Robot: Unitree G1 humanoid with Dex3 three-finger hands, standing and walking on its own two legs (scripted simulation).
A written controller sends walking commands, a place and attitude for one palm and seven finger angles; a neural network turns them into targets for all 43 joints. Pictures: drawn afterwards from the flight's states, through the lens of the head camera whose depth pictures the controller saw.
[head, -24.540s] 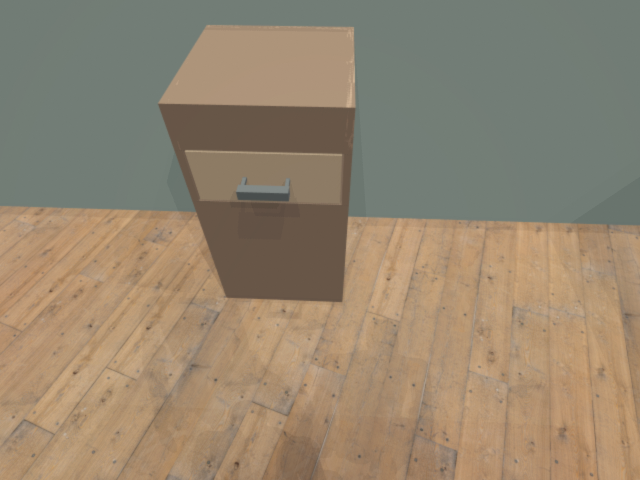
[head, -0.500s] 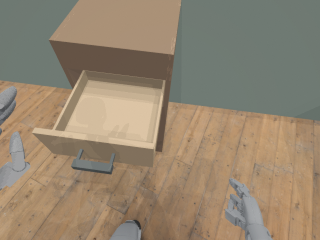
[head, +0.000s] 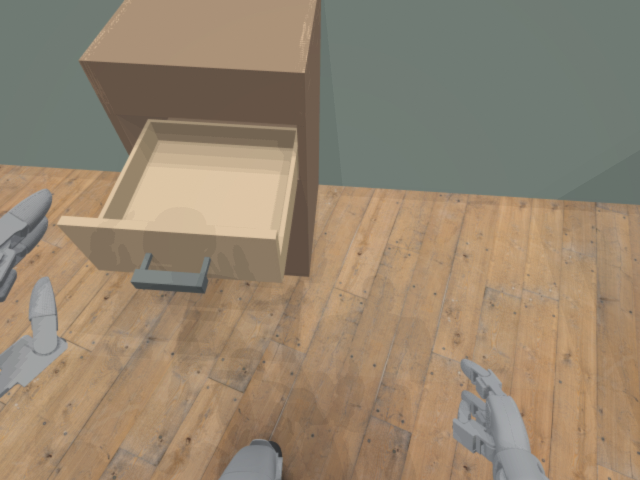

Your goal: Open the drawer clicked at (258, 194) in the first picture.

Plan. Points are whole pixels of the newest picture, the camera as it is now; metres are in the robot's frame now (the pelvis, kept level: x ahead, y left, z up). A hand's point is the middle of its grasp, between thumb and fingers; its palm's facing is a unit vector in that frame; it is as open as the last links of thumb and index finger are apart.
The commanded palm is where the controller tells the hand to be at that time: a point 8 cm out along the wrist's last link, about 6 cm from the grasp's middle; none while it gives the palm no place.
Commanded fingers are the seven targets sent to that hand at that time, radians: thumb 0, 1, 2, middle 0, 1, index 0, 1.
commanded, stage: stop stepping back and stand still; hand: left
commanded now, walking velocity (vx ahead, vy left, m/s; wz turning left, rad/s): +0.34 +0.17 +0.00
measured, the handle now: (173, 270) +0.46 +0.30 -0.17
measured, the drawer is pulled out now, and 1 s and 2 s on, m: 0.30 0.30 0.30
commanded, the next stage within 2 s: let the arm hang, fingers relaxed in 1.02 s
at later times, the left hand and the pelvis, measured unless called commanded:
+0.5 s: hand out of the picture +0.13 +0.23 +0.17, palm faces +0.39 -0.80 -0.46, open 7.4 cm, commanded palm +0.07 +0.28 +0.19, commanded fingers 0.00 0.90 0.90 -0.20 -0.30 -0.20 -0.30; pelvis -0.05 -0.01 +0.01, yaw +2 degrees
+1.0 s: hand out of the picture +0.15 +0.25 +0.16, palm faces +0.32 -0.83 -0.46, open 7.4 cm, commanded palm +0.09 +0.30 +0.19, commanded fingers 0.00 0.90 0.90 -0.20 -0.30 -0.20 -0.30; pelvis -0.03 +0.01 +0.01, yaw +2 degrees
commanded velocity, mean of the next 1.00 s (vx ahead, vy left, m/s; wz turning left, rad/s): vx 0.09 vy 0.03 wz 0.00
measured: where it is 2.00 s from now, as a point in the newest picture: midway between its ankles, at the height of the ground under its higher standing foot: outside the picture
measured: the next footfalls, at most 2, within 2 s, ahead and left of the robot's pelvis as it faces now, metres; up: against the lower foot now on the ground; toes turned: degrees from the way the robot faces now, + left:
left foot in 0.20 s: +0.00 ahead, +0.12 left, +0.00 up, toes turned +4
